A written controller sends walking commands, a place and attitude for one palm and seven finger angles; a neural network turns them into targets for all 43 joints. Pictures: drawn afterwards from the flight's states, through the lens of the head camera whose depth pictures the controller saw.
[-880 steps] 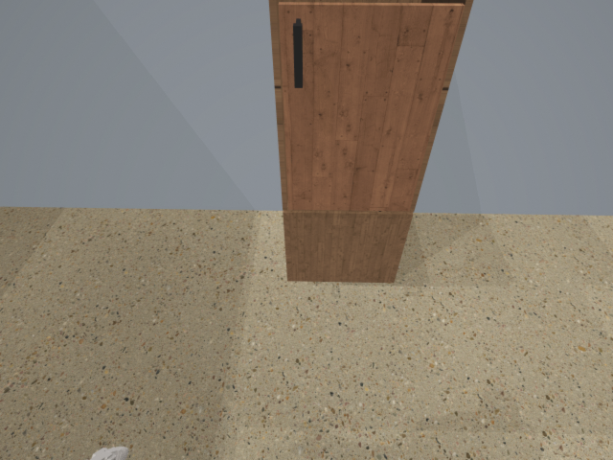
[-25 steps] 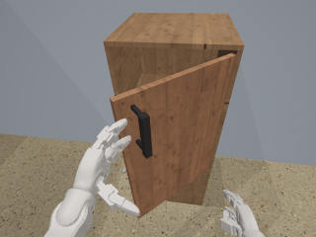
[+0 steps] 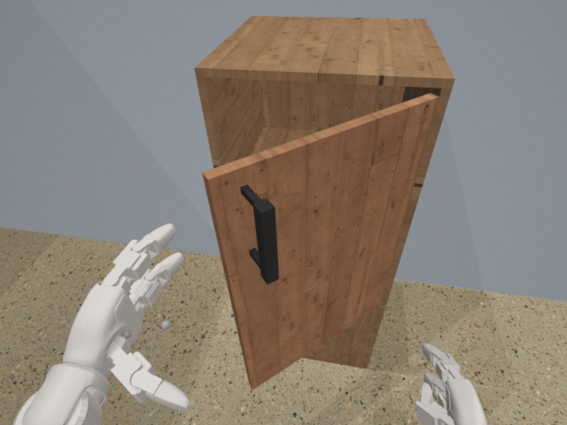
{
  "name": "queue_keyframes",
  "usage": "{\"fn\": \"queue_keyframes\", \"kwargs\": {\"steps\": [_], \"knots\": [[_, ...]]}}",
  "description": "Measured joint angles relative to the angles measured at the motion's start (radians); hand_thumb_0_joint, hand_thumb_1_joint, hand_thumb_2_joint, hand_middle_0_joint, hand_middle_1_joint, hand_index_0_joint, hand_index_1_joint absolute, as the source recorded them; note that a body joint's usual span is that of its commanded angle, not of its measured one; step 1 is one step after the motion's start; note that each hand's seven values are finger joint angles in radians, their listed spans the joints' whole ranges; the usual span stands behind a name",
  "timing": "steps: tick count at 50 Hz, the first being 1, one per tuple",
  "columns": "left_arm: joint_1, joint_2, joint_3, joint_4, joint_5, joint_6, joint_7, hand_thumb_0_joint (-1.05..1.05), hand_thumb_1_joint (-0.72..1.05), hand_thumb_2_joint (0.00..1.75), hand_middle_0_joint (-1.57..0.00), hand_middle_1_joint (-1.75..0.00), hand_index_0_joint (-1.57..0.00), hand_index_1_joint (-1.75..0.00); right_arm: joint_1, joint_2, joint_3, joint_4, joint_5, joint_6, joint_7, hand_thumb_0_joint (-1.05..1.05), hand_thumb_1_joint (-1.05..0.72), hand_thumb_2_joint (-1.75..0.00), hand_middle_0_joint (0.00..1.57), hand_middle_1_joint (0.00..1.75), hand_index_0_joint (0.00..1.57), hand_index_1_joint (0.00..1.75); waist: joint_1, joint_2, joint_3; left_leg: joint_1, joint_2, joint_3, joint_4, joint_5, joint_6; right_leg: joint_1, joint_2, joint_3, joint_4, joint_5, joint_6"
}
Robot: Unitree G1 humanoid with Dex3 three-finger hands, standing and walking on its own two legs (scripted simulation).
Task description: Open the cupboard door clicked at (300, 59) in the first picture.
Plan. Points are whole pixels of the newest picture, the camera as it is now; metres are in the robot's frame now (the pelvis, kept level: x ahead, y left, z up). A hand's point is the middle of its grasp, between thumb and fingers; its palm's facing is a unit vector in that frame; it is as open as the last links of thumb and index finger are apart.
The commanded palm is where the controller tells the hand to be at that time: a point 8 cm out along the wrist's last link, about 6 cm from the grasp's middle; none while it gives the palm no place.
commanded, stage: draw the hand back to the body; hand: left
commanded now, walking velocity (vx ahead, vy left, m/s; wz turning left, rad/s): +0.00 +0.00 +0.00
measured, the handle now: (259, 235) +0.31 +0.07 +0.16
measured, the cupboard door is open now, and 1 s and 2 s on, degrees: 43 43 43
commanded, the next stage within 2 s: step back with the hand held close in 1.56 s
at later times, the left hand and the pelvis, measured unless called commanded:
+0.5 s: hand (133, 319) +0.18 +0.19 +0.15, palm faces -0.03 -0.99 -0.12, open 16.1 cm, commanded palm +0.15 +0.24 +0.17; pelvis +0.00 +0.01 +0.00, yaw +0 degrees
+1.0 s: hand (91, 290) +0.21 +0.25 +0.16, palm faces +0.37 -0.84 -0.39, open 11.2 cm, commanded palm +0.16 +0.29 +0.18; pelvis +0.02 +0.01 +0.01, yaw -2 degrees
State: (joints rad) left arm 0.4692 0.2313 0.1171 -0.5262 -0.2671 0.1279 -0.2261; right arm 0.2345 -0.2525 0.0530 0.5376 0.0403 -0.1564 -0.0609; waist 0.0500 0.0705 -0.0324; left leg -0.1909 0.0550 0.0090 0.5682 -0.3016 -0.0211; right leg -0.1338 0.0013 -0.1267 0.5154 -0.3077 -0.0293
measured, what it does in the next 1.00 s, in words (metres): stands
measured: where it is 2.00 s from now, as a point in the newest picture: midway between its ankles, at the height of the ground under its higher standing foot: outside the picture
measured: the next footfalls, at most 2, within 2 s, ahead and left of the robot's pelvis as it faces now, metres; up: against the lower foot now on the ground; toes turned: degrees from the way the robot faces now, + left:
none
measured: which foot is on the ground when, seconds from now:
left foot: down 0.00-1.00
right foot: down 0.00-1.00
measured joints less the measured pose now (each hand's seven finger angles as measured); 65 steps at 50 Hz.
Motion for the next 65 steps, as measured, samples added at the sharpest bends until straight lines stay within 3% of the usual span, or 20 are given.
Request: {"fn": "queue_keyframes", "kwargs": {"steps": [7, 25, 27, 32, 38, 51, 65], "knots": [[-0.023, 0.004, -0.007, 0.002, 0.01, -0.002, 0.002, -0.01, -0.5, 0.3, -0.16, -0.3, -0.16, -0.3, -0.008, 0.008, 0.004, 0.002, -0.001, -0.036, 0.003, 0.02, -0.91, -0.89, 0.2, 0.3, 0.2, 0.29, -0.002, -0.005, 0.004, -0.005, -0.011, 0.009, -0.004, 0.004, 0.009, -0.013, -0.012, 0.008, 0.008, 0.001, 0.008], [-0.03, 0.043, 0.072, 0.002, -0.013, 0.041, -0.02, -0.01, -0.46, 0.31, -0.16, -0.3, -0.16, -0.3, -0.017, 0.017, 0.025, 0.012, 0.007, -0.037, -0.003, 0.02, -0.91, -0.89, 0.2, 0.3, 0.2, 0.3, 0.012, -0.008, -0.001, 0.0, -0.025, 0.009, -0.015, 0.01, 0.019, -0.005, -0.025, 0.009, -0.004, 0.008, 0.019], [-0.024, 0.062, 0.064, -0.002, 0.058, -0.003, 0.061, -0.01, -0.43, 0.33, -0.16, -0.3, -0.16, -0.3, -0.02, 0.021, 0.021, 0.013, -0.008, -0.038, -0.011, 0.02, -0.91, -0.89, 0.2, 0.3, 0.2, 0.3, 0.014, -0.009, 0.007, 0.004, -0.022, 0.01, -0.02, 0.013, 0.018, -0.001, -0.021, 0.01, -0.013, 0.012, 0.018], [0.036, 0.043, 0.055, -0.015, 0.166, -0.117, 0.237, -0.01, -0.31, 0.38, -0.16, -0.3, -0.16, -0.3, -0.026, 0.032, 0.007, 0.016, -0.034, -0.028, -0.014, 0.02, -0.91, -0.89, 0.2, 0.3, 0.2, 0.3, 0.014, -0.017, 0.038, 0.014, -0.016, 0.019, -0.048, 0.027, 0.015, 0.007, -0.014, 0.018, -0.044, 0.033, 0.015], [0.06, 0.057, 0.056, 0.013, 0.214, -0.181, 0.316, 0.0, -0.12, 0.46, -0.17, -0.3, -0.17, -0.3, -0.017, 0.031, -0.008, 0.054, -0.046, -0.003, -0.018, 0.02, -0.91, -0.89, 0.2, 0.3, 0.2, 0.3, 0.024, -0.011, 0.058, 0.04, -0.02, 0.023, -0.082, 0.038, 0.017, 0.031, -0.015, 0.022, -0.076, 0.043, 0.018], [0.033, 0.087, 0.147, 0.094, 0.218, -0.224, 0.344, 0.0, 0.32, 0.65, -0.19, -0.3, -0.19, -0.3, -0.032, 0.033, -0.033, 0.092, -0.044, 0.046, -0.02, 0.02, -0.91, -0.89, 0.2, 0.3, 0.2, 0.3, 0.013, -0.002, 0.056, 0.096, -0.021, 0.045, -0.128, 0.035, 0.018, 0.072, -0.015, 0.043, -0.11, 0.041, 0.022], [-0.014, 0.097, 0.215, 0.15, 0.207, -0.215, 0.351, 0.01, 0.78, 0.85, -0.21, -0.3, -0.21, -0.3, -0.052, 0.02, -0.047, 0.089, -0.042, 0.07, -0.019, 0.02, -0.91, -0.89, 0.2, 0.3, 0.2, 0.29, 0.025, -0.01, 0.064, 0.108, -0.02, 0.046, -0.145, 0.035, 0.018, 0.087, -0.012, 0.045, -0.135, 0.047, 0.023]]}}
